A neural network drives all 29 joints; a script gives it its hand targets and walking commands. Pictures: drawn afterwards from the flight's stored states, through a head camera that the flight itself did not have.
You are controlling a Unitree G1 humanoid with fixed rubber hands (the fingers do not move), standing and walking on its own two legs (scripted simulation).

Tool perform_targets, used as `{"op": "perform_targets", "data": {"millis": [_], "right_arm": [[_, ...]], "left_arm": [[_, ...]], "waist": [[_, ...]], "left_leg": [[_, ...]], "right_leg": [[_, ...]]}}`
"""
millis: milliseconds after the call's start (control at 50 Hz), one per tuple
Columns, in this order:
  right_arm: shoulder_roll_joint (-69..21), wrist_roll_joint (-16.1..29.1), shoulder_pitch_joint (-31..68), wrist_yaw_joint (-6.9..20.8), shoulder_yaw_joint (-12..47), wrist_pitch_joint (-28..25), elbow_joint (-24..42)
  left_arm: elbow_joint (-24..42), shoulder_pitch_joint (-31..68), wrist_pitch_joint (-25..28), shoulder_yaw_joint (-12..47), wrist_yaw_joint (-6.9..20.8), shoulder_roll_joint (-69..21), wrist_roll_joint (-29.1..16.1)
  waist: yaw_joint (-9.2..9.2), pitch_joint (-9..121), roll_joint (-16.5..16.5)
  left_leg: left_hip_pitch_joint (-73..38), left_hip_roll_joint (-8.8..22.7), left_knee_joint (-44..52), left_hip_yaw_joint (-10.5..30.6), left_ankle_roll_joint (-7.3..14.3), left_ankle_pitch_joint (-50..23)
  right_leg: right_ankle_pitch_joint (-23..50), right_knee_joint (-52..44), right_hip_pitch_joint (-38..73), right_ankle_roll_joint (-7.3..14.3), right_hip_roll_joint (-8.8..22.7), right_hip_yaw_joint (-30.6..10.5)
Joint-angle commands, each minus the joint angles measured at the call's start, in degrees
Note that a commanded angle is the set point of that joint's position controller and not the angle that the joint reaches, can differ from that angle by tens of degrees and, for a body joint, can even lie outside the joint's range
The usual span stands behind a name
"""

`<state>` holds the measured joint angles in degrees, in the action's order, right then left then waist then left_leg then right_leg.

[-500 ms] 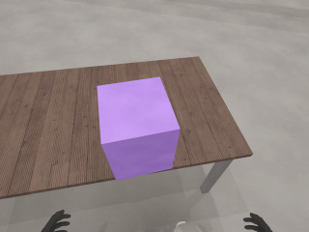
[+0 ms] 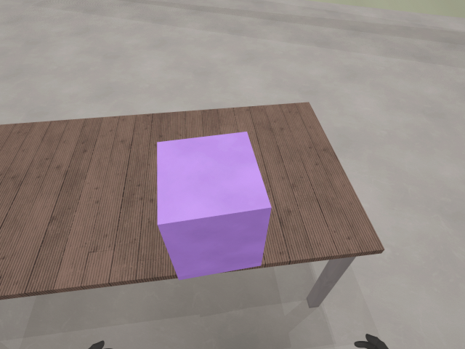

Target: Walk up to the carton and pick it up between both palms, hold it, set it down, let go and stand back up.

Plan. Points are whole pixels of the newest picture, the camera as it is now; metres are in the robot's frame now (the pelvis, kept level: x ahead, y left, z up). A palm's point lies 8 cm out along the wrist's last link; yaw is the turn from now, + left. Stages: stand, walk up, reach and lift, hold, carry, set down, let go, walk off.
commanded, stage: walk up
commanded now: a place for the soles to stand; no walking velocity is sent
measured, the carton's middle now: (212, 207) +0.43 +0.05 -0.07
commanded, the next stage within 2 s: reach and lift in 0.94 s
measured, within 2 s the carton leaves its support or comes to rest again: neither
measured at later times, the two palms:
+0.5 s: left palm out of the picture +0.12 +0.26 -0.10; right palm out of the picture +0.12 -0.26 -0.10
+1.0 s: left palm out of the picture +0.07 +0.27 -0.10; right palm (382, 343) +0.16 -0.26 -0.10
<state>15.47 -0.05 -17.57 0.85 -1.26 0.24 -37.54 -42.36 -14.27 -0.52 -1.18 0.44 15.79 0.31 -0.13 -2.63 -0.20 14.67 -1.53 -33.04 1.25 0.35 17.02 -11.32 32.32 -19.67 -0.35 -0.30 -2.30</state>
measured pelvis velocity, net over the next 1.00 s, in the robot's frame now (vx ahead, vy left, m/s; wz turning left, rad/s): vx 0.00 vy -0.02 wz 0.16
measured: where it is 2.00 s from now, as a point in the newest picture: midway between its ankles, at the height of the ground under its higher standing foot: outside the picture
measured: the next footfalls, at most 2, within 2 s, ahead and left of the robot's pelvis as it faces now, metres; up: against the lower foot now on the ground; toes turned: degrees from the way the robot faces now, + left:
none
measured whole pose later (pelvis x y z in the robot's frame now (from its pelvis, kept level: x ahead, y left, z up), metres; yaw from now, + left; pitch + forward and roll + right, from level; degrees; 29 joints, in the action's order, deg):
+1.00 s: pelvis +0.00 -0.02 -0.01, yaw +9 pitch -2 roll -1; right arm 14.8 -2.6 -14.5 0.9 -3.5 -3.8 -40.7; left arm -39.2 -11.3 -5.7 -2.0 -0.8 17.3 1.2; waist -1.5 -4.2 0.0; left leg 17.8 -1.0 -38.4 6.9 -1.3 18.4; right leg -15.5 36.1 -18.2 0.7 1.1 5.2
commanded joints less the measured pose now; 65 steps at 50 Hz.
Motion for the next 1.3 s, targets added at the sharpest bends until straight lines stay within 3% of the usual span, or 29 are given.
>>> {"op": "perform_targets", "data": {"millis": [0, 300, 480, 920, 940, 960, 980, 1000, 1020, 1040, 1060, 1100, 1120, 1160, 1240, 1280], "right_arm": [[8.0, 0.0, -1.9, -0.5, -2.4, -1.3, 5.0], [8.5, 0.1, -1.9, -0.6, -2.7, -1.4, 6.0], [8.6, -0.1, -2.1, -0.6, -3.1, -1.3, 6.8], [9.3, -0.3, -1.6, -0.5, -4.0, -1.0, 8.3], [4.3, -5.3, 19.2, -0.6, -6.6, -9.3, -3.3], [9.6, -4.9, 15.1, 0.5, -7.5, -11.3, -8.2], [9.2, -5.4, 15.4, 1.0, -8.8, -12.3, -11.3], [7.5, -4.8, 14.4, 0.9, -7.6, -13.7, -10.4], [6.5, -4.1, 14.9, 1.0, -6.7, -14.4, -8.0], [5.1, -4.0, 12.9, 0.6, -5.3, -14.7, -6.4], [4.5, -3.9, 12.6, 0.6, -4.9, -14.9, -5.9], [2.7, -3.2, 13.1, -0.1, -3.5, -14.3, -0.6], [1.3, -3.3, 11.9, -0.6, -3.0, -13.7, 1.5], [0.0, -3.3, 10.9, -1.5, -2.7, -12.6, 3.3], [-0.7, -2.4, 11.3, -1.1, -2.8, -11.8, 3.0], [-1.1, -2.0, 11.5, -1.1, -2.4, -12.3, 3.2]], "left_arm": [[6.0, 3.0, 1.2, -2.2, -0.3, 8.3, -0.1], [6.2, 5.6, 0.5, -1.8, -0.3, 8.7, 0.0], [6.2, 6.6, 0.6, -1.7, -0.3, 9.2, 0.0], [6.5, 4.8, 0.4, -1.9, -0.5, 10.3, 0.2], [17.0, 20.8, -6.5, -4.3, -2.9, 7.9, 0.7], [16.6, 16.3, -9.2, -4.1, -3.2, 3.2, 2.7], [15.6, 12.5, -10.3, -6.1, -2.4, 3.6, 3.6], [16.1, 11.9, -10.9, -5.6, -2.0, 5.6, 3.3], [17.9, 13.4, -11.9, -5.9, -2.0, 6.5, 2.7], [17.8, 11.3, -12.5, -5.8, -1.8, 7.5, 1.8], [18.7, 11.1, -12.9, -7.1, -1.7, 8.1, 1.3], [20.4, 11.0, -13.5, -7.1, -1.4, 10.4, 0.4], [20.3, 10.6, -13.8, -6.6, -1.2, 10.7, -0.5], [20.9, 10.1, -14.5, -7.0, -1.0, 10.5, -0.4], [21.3, 9.6, -12.8, -8.0, -1.3, 8.9, 0.6], [20.0, 8.9, -11.0, -7.7, -1.1, 8.4, 0.7]], "waist": [[0.81, 3.6, 3.2], [-0.2, 3.4, -0.2], [-0.01, 3.7, -0.4], [-0.56, 2.7, -0.9], [0.25, 5.7, -10.9], [1.05, -0.4, -14.8], [-0.94, 3.0, -8.2], [-0.33, 2.7, -3.9], [0.11, 4.0, 0.1], [0.1, 1.4, 1.9], [-0.16, 3.7, 6.3], [-1.71, 2.2, 10.1], [-1.17, 1.3, 11.0], [-1.09, -0.8, 7.8], [-2.53, -1.1, -0.6], [-2.72, -1.5, -1.2]], "left_leg": [[1.3, 4.9, 5.5, 6.7, 1.8, -2.7], [5.6, 4.6, 6.0, 10.1, 1.6, -5.2], [5.7, 3.5, 4.4, 11.5, 1.5, -6.7], [9.6, 1.8, 3.6, 15.2, 2.0, -3.5], [21.6, 9.5, 7.4, -3.0, 3.9, 17.0], [41.1, 10.8, 15.5, -2.4, 6.3, 21.9], [43.3, 8.2, 12.0, -5.9, 5.3, 12.4], [35.1, 7.3, 8.8, -6.8, 4.5, 8.0], [28.4, 6.0, 7.4, -7.5, 3.9, 9.1], [24.2, 5.4, 7.7, -7.8, 3.8, 5.9], [17.4, 3.1, 6.1, -8.2, 2.7, 2.3], [5.3, -0.2, 2.4, -7.0, 2.6, -0.6], [1.0, -0.8, 1.7, -6.8, 2.2, -1.0], [-2.2, -1.2, 3.1, -7.1, 1.1, -2.5], [1.7, 0.0, 9.2, -8.0, 0.0, -3.4], [2.2, 0.1, 10.7, -8.2, 0.0, -4.6]], "right_leg": [[-4.7, -8.4, 2.2, 3.5, 6.5, -8.6], [-2.2, -5.4, 6.4, 3.5, 6.9, -4.6], [-2.9, -5.5, 6.5, 3.8, 7.9, -2.9], [-10.0, -5.4, 7.5, 4.1, 9.6, 0.9], [-7.3, 5.9, 16.4, 1.8, -4.3, 8.1], [1.7, 11.6, 37.1, 0.4, -5.8, 7.1], [0.9, 12.3, 40.4, 0.9, -3.9, 5.4], [-1.5, 9.6, 32.9, 1.4, -3.2, 5.5], [-6.5, 6.2, 27.8, 1.2, -2.1, 4.7], [-5.4, 3.5, 24.7, 1.4, -1.7, 4.3], [-7.3, 0.1, 21.0, 1.3, 0.4, 2.3], [-13.8, -8.0, 11.8, 2.2, 4.1, -0.8], [-16.1, -10.5, 8.1, 2.3, 5.4, -2.2], [-13.6, -12.5, 6.4, 1.4, 5.5, -2.6], [-6.1, -9.8, 15.0, 0.7, 1.4, 1.0], [-3.7, -10.1, 17.6, 0.6, 1.0, 1.4]]}}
